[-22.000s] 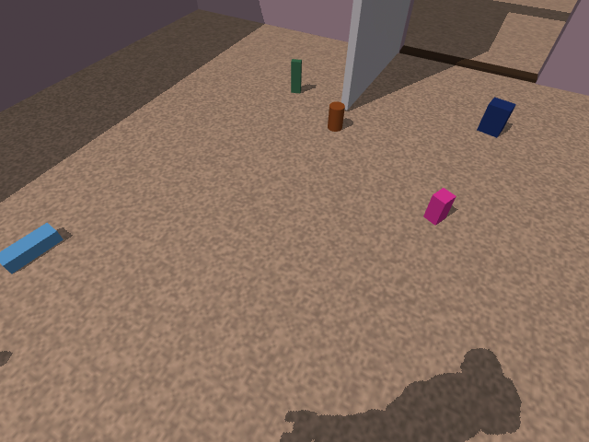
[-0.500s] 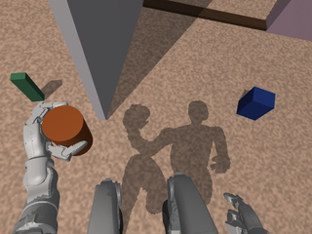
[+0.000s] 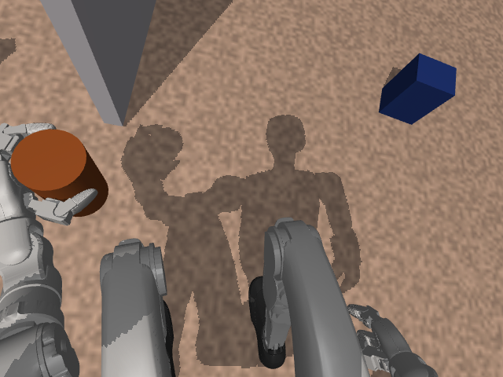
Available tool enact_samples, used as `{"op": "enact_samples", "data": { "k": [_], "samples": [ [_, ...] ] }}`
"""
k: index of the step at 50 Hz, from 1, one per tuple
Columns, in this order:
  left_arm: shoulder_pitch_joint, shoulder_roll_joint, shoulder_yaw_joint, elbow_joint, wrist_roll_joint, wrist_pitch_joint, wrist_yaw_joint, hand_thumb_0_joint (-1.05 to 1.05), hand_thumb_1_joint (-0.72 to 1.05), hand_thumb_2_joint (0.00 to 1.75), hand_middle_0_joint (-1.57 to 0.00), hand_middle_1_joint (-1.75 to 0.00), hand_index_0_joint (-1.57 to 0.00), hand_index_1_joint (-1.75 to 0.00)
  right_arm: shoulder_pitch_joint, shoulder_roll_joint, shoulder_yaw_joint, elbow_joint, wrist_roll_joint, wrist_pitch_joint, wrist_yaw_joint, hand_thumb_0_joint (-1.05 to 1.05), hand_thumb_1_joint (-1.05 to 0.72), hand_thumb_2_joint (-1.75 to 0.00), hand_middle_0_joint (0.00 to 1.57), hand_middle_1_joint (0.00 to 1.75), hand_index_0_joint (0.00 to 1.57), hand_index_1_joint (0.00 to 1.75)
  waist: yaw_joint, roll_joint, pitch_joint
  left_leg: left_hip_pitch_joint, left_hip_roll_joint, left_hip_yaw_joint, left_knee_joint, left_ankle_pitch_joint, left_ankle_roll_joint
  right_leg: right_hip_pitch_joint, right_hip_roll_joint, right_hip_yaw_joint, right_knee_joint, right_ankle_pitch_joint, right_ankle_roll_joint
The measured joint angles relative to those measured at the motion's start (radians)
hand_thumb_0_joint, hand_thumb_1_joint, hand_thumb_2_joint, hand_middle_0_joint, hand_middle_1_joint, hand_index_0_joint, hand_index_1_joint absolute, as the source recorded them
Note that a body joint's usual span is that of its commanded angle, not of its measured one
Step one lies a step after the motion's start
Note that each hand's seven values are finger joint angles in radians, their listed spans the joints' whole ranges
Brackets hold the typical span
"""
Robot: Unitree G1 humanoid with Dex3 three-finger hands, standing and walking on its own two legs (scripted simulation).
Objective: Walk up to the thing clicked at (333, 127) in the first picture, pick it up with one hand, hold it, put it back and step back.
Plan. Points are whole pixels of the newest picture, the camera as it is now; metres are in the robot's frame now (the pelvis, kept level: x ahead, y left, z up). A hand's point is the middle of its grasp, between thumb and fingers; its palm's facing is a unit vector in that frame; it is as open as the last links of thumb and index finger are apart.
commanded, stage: crouch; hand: left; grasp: from the side
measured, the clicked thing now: (67, 178) +0.43 +0.23 -0.10
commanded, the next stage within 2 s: lower in 0.68 s
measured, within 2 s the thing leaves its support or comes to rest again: rests again in 1.64 s
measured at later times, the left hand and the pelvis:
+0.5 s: hand (69, 178) +0.45 +0.25 -0.16, palm faces +0.21 -0.98 -0.03, open 11.7 cm; pelvis +0.00 +0.01 -0.07, yaw -3 degrees
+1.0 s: hand (79, 182) +0.46 +0.24 -0.22, palm faces +0.23 -0.97 -0.02, open 11.7 cm; pelvis -0.01 +0.01 -0.09, yaw -6 degrees
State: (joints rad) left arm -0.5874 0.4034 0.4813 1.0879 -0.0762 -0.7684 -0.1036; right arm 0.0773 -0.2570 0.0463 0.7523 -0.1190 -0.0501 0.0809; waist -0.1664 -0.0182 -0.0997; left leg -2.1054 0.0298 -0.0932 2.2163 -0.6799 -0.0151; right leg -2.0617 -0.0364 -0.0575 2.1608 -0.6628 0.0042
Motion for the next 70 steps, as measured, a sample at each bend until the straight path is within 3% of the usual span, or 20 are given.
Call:
{"op": "enact_samples", "data": {
  "k": [21,35,44,57,70],
  "samples": [
    [-0.073,0.117,0.067,0.075,0.009,-0.001,-0.040,-0.03,-0.60,1.06,-0.60,-0.95,-0.64,-0.97,-0.021,-0.037,0.087,-0.011,-0.046,0.030,0.012,0.00,-0.93,-0.92,0.20,0.30,0.20,0.30,-0.039,-0.028,0.107,-0.160,-0.010,-0.057,0.226,0.003,0.006,-0.128,0.010,-0.034,0.184,0.015,0.016],
    [-0.047,0.158,0.065,0.052,-0.005,-0.019,-0.036,-0.03,-0.60,1.04,-0.61,-0.95,-0.65,-0.96,-0.051,-0.055,0.141,-0.023,-0.075,0.045,0.019,0.00,-0.94,-0.92,0.20,0.30,0.20,0.30,-0.049,-0.056,0.174,-0.177,-0.015,-0.091,0.279,-0.009,0.006,-0.126,0.015,-0.059,0.211,0.011,0.024],
    [-0.066,0.191,0.076,0.096,-0.009,-0.054,-0.018,-0.03,-0.60,1.04,-0.61,-0.94,-0.65,-0.96,-0.074,-0.063,0.180,-0.041,-0.095,0.053,0.026,0.00,-0.94,-0.92,0.20,0.30,0.20,0.30,-0.063,-0.072,0.206,-0.175,-0.015,-0.112,0.303,-0.015,0.006,-0.117,0.021,-0.076,0.220,0.013,0.027],
    [-0.071,0.288,0.119,0.199,0.005,-0.126,-0.004,-0.03,-0.59,1.04,-0.61,-0.94,-0.64,-0.96,-0.126,-0.083,0.273,-0.078,-0.144,0.059,0.039,0.00,-0.94,-0.91,0.20,0.30,0.20,0.30,-0.096,-0.139,0.298,-0.170,-0.014,-0.159,0.361,-0.022,0.003,-0.098,0.037,-0.109,0.242,0.027,0.037],
    [-0.076,0.364,0.118,0.245,0.000,-0.174,0.037,-0.03,-0.59,1.04,-0.60,-0.94,-0.64,-0.96,-0.171,-0.105,0.343,-0.102,-0.187,0.055,0.040,0.00,-0.94,-0.92,0.20,0.30,0.21,0.30,-0.105,-0.181,0.357,-0.153,-0.016,-0.203,0.391,-0.036,0.007,-0.062,0.050,-0.142,0.237,0.027,0.050]
  ]
}}
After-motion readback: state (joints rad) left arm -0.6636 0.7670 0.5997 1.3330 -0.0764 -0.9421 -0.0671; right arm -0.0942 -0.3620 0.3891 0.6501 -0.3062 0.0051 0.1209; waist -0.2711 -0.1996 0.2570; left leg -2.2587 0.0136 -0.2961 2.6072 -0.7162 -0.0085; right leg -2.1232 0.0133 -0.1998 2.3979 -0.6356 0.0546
